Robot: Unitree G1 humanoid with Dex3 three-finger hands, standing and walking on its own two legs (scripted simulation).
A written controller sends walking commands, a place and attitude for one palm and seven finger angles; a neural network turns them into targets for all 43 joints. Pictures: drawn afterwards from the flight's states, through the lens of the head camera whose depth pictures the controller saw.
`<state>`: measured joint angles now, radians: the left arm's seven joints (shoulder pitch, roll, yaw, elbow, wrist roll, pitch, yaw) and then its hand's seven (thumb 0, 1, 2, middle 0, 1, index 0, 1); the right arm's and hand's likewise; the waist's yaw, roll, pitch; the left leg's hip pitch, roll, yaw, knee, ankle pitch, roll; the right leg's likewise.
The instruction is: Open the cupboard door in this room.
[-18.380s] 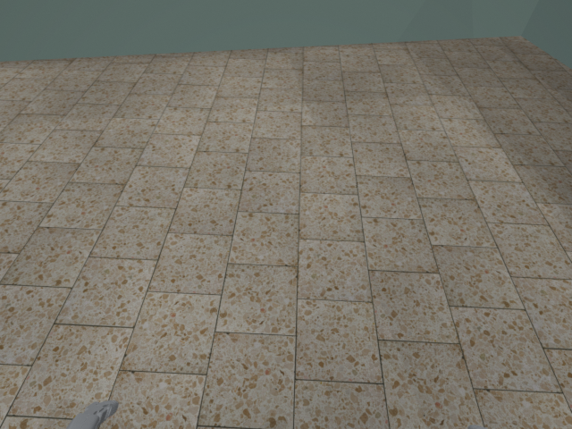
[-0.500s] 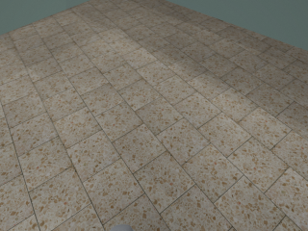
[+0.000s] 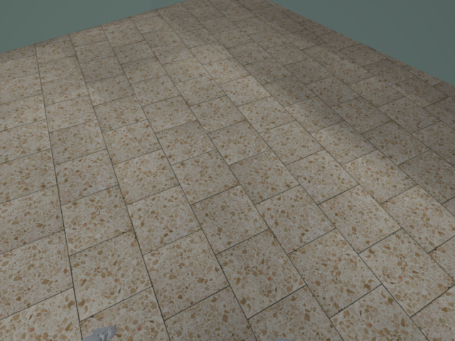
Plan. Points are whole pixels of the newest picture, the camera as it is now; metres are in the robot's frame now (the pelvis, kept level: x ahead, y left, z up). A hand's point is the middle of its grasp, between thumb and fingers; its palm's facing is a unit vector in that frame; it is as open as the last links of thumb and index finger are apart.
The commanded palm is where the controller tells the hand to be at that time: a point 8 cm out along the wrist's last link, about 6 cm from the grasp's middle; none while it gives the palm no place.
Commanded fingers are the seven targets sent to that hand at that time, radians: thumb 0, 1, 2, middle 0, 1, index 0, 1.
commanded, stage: turn or walk to find it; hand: left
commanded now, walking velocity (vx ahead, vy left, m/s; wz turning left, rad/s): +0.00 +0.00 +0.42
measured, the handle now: out of the picture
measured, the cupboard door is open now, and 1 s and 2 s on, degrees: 0 0 0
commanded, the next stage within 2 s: stand and wait in 1.24 s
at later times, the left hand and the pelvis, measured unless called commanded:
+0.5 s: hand out of the picture -0.04 +0.15 -0.16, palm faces +0.28 -0.92 -0.26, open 7.3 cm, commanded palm none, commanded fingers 0.00 0.90 0.90 -0.20 -0.30 -0.20 -0.30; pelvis -0.03 -0.04 +0.00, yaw +14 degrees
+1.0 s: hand out of the picture -0.07 +0.21 -0.16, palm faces +0.44 -0.86 -0.25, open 7.3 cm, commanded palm none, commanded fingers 0.00 0.90 0.90 -0.20 -0.30 -0.20 -0.30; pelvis -0.06 -0.02 +0.00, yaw +25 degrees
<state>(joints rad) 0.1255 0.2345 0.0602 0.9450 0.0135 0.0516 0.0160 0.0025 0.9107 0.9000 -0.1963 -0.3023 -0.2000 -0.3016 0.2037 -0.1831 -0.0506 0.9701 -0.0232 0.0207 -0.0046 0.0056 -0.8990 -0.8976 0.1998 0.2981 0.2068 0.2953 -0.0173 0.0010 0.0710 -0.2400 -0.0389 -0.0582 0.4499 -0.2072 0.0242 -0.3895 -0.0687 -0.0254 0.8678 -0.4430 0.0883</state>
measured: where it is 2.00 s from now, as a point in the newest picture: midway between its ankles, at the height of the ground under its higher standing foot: outside the picture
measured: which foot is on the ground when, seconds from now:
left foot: down 0.00-0.10, up 0.12-0.60, down 0.62-1.00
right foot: up 0.00-0.08, down 0.10-0.62, up 0.64-1.00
